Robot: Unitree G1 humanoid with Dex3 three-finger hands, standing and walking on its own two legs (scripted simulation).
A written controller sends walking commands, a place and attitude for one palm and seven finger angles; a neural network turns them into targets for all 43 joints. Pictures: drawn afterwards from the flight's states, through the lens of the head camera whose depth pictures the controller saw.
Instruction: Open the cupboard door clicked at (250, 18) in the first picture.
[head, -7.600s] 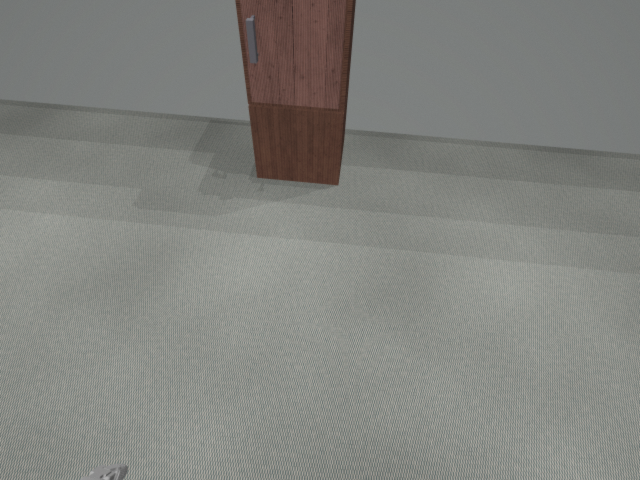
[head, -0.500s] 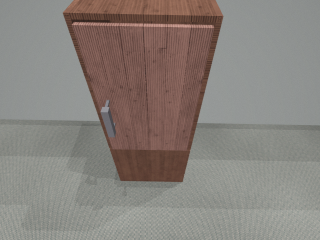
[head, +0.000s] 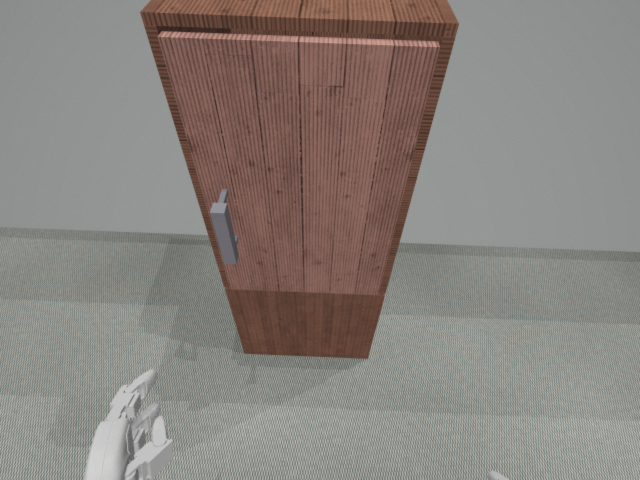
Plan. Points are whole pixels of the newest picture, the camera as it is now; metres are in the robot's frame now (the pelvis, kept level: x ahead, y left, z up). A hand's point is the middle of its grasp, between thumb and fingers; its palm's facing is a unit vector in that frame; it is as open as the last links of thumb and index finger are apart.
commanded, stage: raise the hand with hooked fingers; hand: left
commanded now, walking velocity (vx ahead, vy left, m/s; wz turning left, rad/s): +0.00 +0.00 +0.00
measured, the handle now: (227, 227) +0.56 +0.20 -0.07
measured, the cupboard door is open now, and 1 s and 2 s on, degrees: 0 0 0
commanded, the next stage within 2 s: move the hooked fingers beside the handle in 1.94 s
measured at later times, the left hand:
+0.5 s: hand (171, 440) +0.18 +0.20 -0.06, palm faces -0.03 -1.00 -0.06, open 10.0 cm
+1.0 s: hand (141, 413) +0.21 +0.24 -0.06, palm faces +0.00 -1.00 -0.06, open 12.9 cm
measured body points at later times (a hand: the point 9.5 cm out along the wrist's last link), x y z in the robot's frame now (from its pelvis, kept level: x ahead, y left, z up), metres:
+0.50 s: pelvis -0.05 -0.03 -0.11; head +0.02 -0.01 +0.34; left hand +0.18 +0.25 -0.06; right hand +0.13 -0.26 -0.19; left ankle +0.04 +0.12 -0.72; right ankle -0.05 -0.13 -0.72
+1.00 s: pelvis -0.05 +0.01 -0.10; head +0.03 +0.04 +0.35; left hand +0.21 +0.30 -0.05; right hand +0.12 -0.25 -0.17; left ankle +0.04 +0.12 -0.72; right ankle -0.05 -0.13 -0.72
